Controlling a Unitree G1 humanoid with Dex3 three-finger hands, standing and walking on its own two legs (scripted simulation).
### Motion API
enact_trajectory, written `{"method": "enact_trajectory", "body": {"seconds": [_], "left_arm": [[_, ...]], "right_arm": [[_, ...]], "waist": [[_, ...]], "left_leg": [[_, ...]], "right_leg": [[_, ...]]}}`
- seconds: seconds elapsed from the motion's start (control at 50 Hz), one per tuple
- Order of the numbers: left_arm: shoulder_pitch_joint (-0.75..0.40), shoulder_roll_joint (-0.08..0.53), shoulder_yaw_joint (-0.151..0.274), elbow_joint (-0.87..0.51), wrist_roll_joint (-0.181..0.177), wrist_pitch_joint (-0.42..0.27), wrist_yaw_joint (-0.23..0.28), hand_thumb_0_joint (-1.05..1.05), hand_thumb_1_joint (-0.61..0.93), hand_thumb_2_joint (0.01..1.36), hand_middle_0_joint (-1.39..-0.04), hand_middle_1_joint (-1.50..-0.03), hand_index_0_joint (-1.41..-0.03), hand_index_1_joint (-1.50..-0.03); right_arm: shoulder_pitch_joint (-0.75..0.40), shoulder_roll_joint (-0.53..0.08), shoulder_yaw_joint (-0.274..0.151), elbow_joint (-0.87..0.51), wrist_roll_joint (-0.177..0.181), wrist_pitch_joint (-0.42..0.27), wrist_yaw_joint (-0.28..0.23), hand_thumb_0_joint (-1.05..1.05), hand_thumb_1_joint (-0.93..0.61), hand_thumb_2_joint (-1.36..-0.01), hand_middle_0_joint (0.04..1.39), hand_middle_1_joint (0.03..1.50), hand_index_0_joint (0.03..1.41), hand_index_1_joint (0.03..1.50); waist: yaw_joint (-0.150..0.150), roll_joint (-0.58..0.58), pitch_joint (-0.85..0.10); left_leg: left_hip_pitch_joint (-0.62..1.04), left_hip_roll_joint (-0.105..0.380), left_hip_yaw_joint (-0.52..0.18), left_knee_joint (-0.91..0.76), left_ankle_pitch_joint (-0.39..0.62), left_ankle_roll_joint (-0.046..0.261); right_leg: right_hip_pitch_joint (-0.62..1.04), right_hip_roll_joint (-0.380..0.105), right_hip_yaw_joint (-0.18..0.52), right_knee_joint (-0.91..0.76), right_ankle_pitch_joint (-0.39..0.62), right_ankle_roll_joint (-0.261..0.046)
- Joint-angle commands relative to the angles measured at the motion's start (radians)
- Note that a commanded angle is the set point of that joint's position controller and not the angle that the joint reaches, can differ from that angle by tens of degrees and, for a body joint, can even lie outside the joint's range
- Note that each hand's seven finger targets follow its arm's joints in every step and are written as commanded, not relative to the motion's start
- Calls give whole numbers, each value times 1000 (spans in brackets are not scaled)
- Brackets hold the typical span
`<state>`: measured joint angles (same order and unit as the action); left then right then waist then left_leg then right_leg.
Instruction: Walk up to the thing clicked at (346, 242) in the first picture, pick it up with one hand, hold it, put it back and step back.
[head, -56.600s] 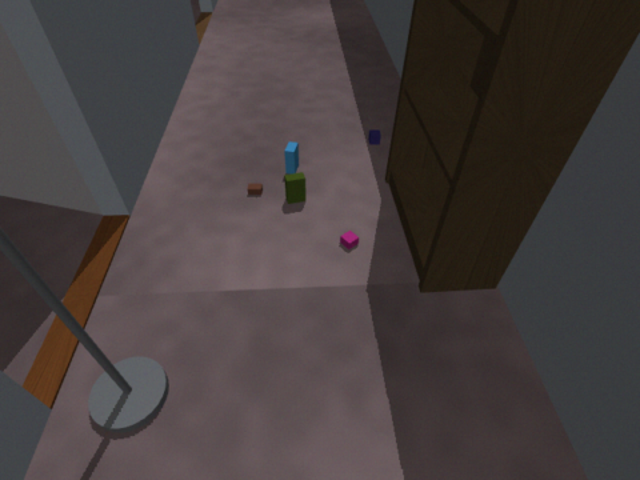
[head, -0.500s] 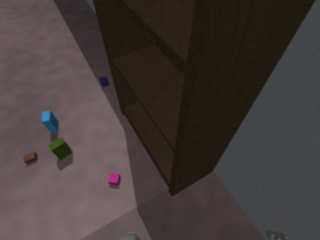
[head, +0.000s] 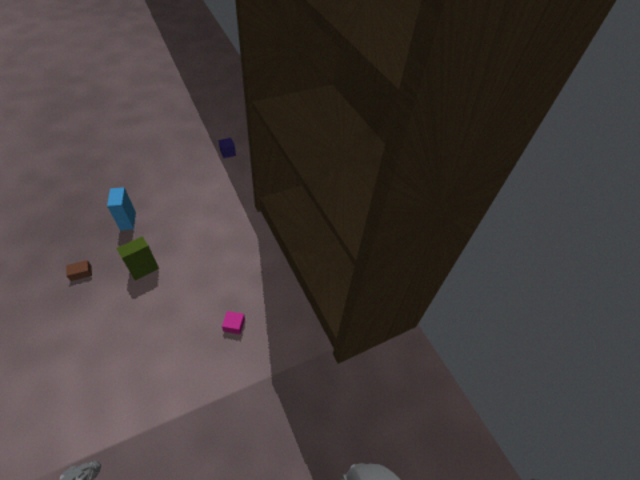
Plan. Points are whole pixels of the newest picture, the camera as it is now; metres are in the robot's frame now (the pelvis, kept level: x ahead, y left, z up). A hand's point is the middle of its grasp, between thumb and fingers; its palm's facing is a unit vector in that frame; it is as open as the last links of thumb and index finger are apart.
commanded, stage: step back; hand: left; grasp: from above
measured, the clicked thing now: (233, 322) +0.68 +0.25 -0.75
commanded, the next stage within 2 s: none
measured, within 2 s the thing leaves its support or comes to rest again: neither
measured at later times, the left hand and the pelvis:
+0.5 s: hand out of the picture -0.05 +0.25 -0.15, palm faces +0.02 -0.91 -0.42, open 7.4 cm; pelvis -0.16 -0.02 -0.01, yaw +2 degrees
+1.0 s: hand out of the picture -0.28 +0.21 -0.14, palm faces -0.02 -0.90 -0.43, open 7.4 cm; pelvis -0.35 -0.06 -0.01, yaw -2 degrees
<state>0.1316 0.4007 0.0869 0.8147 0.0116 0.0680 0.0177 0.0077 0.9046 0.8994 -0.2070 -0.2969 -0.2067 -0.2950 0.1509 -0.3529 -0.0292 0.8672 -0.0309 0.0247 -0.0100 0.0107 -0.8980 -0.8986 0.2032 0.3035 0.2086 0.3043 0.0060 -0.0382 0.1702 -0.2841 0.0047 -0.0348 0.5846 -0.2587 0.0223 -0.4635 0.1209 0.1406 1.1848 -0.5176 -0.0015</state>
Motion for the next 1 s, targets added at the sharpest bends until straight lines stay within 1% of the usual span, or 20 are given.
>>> {"method": "enact_trajectory", "body": {"seconds": [0.0,0.14,0.16,0.18,0.2,0.22,0.28,0.38,0.44,0.48,0.5,0.52,0.6,0.72,0.8,0.82,0.84,0.86,0.92,0.98], "left_arm": [[37,161,53,-76,5,-29,2,0,900,900,-200,-300,-200,-300],[209,139,49,12,13,-50,-6,0,900,900,-200,-300,-200,-300],[205,185,60,13,29,-57,-5,0,900,900,-200,-300,-200,-300],[184,268,82,-9,38,-62,-6,0,900,900,-200,-300,-200,-300],[92,375,100,-51,33,-55,-7,0,900,900,-200,-300,-200,-300],[37,345,91,-75,26,-61,-3,0,900,900,-200,-300,-200,-300],[-97,230,66,-97,29,-62,8,0,900,900,-200,-300,-200,-300],[36,224,62,-94,34,-55,24,0,900,900,-200,-300,-200,-300],[-5,225,48,-106,13,-38,20,0,900,900,-200,-300,-200,-300],[40,171,24,-114,4,-23,12,0,900,900,-200,-300,-200,-300],[23,144,17,-127,-6,-26,12,0,900,900,-200,-300,-200,-300],[-47,190,44,-121,5,-23,28,0,900,900,-200,-300,-200,-300],[58,189,48,-48,-8,-15,19,0,900,900,-200,-300,-200,-300],[42,161,37,-55,8,-33,0,0,900,900,-200,-300,-200,-300],[177,166,43,27,20,-50,0,0,900,900,-200,-300,-200,-300],[171,241,63,21,35,-57,-2,0,900,900,-200,-300,-200,-300],[119,354,92,-12,32,-51,-5,0,900,900,-200,-300,-200,-300],[47,386,93,-42,30,-56,1,0,900,900,-200,-300,-200,-300],[-88,250,55,-61,35,-66,16,0,900,900,-200,-300,-200,-300],[-6,233,54,-46,40,-76,16,0,900,900,-200,-300,-200,-300]], "right_arm": [[-3,-263,-88,-98,-1,-28,-24,0,-900,-900,200,300,200,300],[-52,-301,-94,-123,9,5,-13,0,-900,-900,200,300,200,300],[-42,-268,-83,-125,18,10,-12,0,-900,-900,200,300,200,300],[-24,-206,-66,-139,24,10,-10,0,-900,-900,200,300,200,300],[-82,-217,-78,-148,25,12,-28,0,-900,-900,200,300,200,300],[-77,-258,-91,-133,20,17,-31,0,-900,-900,200,300,200,300],[47,-229,-77,-76,35,6,-25,0,-900,-900,200,300,200,300],[13,-206,-65,-102,16,-7,-22,0,-900,-900,200,300,200,300],[100,-202,-74,-61,9,-14,-17,0,-900,-900,200,300,200,300],[100,-263,-97,-51,-8,-22,-18,0,-900,-900,200,300,200,300],[45,-375,-112,-75,-4,-20,-10,0,-900,-900,200,300,200,300],[49,-421,-121,-84,-7,-22,-6,0,-900,-900,200,300,200,300],[-65,-286,-80,-93,-3,-26,-25,0,-900,-900,200,300,200,300],[10,-287,-89,-100,-7,-10,-22,0,-900,-900,200,300,200,300],[-46,-283,-78,-107,12,21,-10,0,-900,-900,200,300,200,300],[-46,-235,-65,-123,17,22,-8,0,-900,-900,200,300,200,300],[-70,-193,-61,-146,20,20,-20,0,-900,-900,200,300,200,300],[-90,-231,-84,-138,17,27,-31,0,-900,-900,200,300,200,300],[3,-229,-75,-77,28,25,-22,0,-900,-900,200,300,200,300],[20,-230,-71,-65,14,13,-16,0,-900,-900,200,300,200,300]], "waist": [[-26,187,-176],[30,247,-285],[21,161,-254],[11,-102,-214],[63,-260,-161],[33,-180,-102],[-47,-100,-101],[42,-143,-182],[-2,-137,-218],[12,22,-229],[11,245,-213],[-55,259,-199],[42,170,-166],[-19,219,-225],[31,216,-282],[26,39,-228],[57,-208,-172],[66,-212,-111],[-35,-40,-108],[18,-83,-156]], "left_leg": [[169,250,-199,-137,455,239],[82,193,-143,-18,330,138],[-72,137,-138,25,171,81],[-287,-20,-75,193,-139,9],[-237,-105,-80,453,-363,-27],[-195,-77,-166,594,-338,-35],[-162,-124,-121,638,-206,-28],[-197,-49,-49,294,-278,-36],[-33,-33,30,-78,-92,-10],[148,105,-177,-213,194,39],[134,322,-437,-239,331,167],[-22,413,-538,-254,403,286],[-9,270,-226,-165,436,218],[183,268,-208,-103,449,227],[19,184,-126,0,248,110],[-202,64,-90,121,22,41],[-272,-103,-47,342,-316,-20],[-221,-61,-150,541,-361,-39],[-187,-112,-151,658,-206,-33],[-218,-86,-94,565,-208,-48]], "right_leg": [[-15,-42,5,-67,-20,34],[316,-91,-150,-772,264,-18],[380,-135,-55,-773,292,-37],[399,-334,251,-823,250,-104],[122,-548,434,-895,300,-298],[5,-551,421,-911,294,-309],[66,-351,75,-777,505,-200],[388,-380,80,-661,754,-204],[371,-345,44,-548,747,-164],[142,-240,0,-422,469,-74],[-6,-65,-125,-278,76,-23],[49,-49,-15,-72,-174,-10],[14,-34,37,137,-4,-14],[60,-104,-68,-323,-24,22],[329,-103,-133,-785,269,-27],[368,-224,100,-785,219,-73],[180,-480,357,-879,223,-221],[-27,-594,476,-934,205,-325],[38,-375,92,-762,483,-206],[207,-339,66,-743,349,-188]]}}
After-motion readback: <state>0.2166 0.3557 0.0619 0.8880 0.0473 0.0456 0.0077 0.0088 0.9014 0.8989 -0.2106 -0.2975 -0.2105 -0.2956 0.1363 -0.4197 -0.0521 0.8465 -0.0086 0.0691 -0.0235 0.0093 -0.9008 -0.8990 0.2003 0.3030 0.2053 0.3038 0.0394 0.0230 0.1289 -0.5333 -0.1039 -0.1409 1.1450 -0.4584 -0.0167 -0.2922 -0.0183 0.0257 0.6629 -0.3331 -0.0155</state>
